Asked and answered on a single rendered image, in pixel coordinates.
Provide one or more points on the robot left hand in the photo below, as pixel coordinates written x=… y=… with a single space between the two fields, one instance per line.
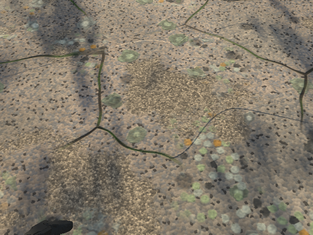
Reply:
x=51 y=228

